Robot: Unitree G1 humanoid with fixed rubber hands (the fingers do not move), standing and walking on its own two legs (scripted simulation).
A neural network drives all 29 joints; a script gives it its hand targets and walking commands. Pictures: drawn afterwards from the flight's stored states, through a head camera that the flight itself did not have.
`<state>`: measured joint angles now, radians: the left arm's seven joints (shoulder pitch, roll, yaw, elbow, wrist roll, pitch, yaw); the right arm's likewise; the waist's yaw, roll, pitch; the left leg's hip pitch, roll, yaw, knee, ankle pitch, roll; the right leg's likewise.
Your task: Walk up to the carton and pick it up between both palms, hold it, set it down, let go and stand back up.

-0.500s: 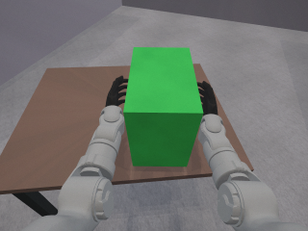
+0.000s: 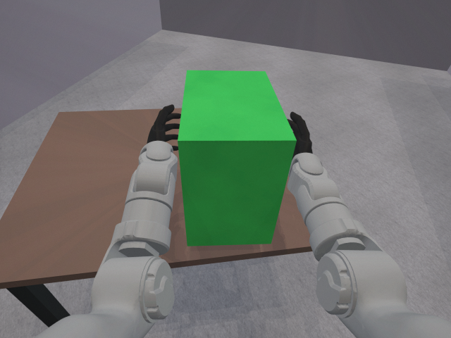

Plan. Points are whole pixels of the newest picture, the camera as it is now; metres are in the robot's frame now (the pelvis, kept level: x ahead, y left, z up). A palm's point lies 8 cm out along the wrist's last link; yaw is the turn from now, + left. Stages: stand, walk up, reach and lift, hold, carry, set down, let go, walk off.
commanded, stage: reach and lift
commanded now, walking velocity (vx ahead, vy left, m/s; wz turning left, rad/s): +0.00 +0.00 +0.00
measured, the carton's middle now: (227, 154) +0.43 -0.02 +0.12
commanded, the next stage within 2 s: hold in 1.14 s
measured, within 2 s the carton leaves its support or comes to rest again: neither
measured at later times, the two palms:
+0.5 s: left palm (154, 129) +0.40 +0.12 +0.21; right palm (303, 131) +0.39 -0.14 +0.21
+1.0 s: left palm (151, 123) +0.40 +0.12 +0.22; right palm (301, 132) +0.39 -0.14 +0.21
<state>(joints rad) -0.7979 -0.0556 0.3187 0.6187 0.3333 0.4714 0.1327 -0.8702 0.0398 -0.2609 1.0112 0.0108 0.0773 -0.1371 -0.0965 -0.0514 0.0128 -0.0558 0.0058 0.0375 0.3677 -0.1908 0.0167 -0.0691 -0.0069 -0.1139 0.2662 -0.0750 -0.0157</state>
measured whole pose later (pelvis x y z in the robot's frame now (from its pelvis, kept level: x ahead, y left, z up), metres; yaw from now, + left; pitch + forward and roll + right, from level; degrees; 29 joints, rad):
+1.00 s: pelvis +0.01 +0.01 +0.00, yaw +0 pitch -8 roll -2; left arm -0.78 -0.05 0.27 0.25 0.32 0.75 0.09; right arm -0.84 -0.02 -0.04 0.64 0.25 0.35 -0.24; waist -0.12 -0.02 0.03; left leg -0.05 0.01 0.03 0.41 -0.23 0.02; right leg -0.05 0.00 -0.11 0.28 -0.10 -0.01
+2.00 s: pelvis +0.00 -0.01 +0.00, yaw +1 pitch -9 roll -1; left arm -0.83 -0.03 0.32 0.21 0.33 0.87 0.04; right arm -0.95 -0.03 -0.03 0.64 0.28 0.49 -0.29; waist -0.10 -0.01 0.00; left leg -0.02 0.02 0.02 0.39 -0.21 0.00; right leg -0.04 0.00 -0.13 0.31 -0.11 -0.03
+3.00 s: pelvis +0.01 -0.01 +0.00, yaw +1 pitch -10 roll -1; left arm -0.79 -0.04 0.32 0.13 0.36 0.90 0.00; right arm -0.89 -0.02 -0.01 0.55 0.30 0.52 -0.32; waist -0.10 -0.01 0.03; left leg 0.01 0.02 0.02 0.39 -0.22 0.00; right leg -0.01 0.01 -0.12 0.30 -0.12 -0.03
